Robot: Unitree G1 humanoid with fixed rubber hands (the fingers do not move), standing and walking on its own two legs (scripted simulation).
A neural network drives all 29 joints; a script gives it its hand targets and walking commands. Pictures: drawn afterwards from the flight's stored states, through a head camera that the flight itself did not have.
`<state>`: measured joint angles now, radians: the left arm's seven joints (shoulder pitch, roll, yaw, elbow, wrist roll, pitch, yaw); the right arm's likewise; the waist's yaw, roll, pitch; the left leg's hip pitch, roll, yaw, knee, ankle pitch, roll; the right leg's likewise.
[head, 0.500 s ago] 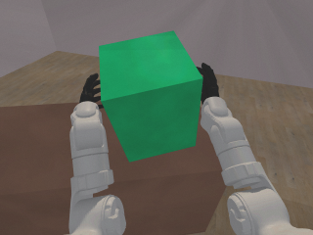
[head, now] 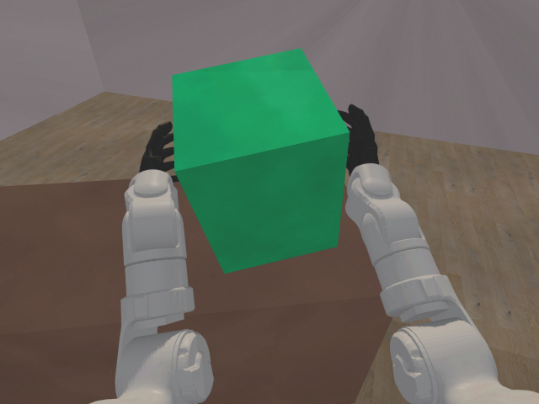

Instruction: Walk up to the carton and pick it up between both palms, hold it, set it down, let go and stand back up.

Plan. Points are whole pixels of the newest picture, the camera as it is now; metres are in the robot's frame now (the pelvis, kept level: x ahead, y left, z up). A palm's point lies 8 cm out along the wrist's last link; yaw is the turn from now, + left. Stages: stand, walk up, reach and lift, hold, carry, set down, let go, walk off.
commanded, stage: set down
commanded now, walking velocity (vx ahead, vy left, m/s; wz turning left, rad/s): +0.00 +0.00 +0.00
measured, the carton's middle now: (260, 166) +0.42 +0.00 +0.20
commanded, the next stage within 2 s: none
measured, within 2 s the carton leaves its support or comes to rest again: neither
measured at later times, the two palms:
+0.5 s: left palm (155, 211) +0.39 +0.17 +0.15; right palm (335, 179) +0.38 -0.11 +0.19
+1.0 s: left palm (157, 209) +0.39 +0.17 +0.15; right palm (337, 187) +0.38 -0.12 +0.18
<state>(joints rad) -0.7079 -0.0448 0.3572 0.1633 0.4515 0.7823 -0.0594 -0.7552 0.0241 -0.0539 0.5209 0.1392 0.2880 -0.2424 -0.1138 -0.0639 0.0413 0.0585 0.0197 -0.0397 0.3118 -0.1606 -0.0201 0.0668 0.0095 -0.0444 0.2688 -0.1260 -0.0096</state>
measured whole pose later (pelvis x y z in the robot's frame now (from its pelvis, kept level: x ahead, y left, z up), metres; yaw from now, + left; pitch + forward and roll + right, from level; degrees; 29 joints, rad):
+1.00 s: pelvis +0.01 +0.02 +0.00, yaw -1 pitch -12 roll -1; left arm -0.63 -0.08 0.39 0.35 0.42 0.49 -0.05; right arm -0.68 0.07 -0.16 0.67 -0.03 -0.07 -0.16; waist -0.06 -0.07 0.12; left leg 0.08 0.00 -0.01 0.31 -0.18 0.01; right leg 0.08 -0.01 -0.01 0.25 -0.13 0.02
